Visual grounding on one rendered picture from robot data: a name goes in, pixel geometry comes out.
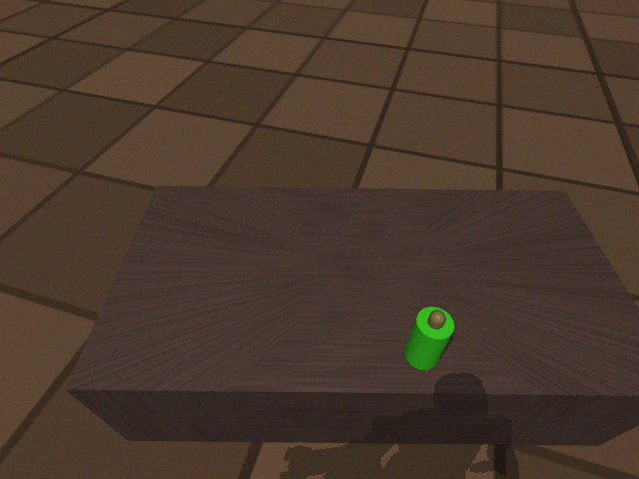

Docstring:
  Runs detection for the bottle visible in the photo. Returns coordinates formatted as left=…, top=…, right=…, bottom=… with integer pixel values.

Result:
left=405, top=306, right=454, bottom=370

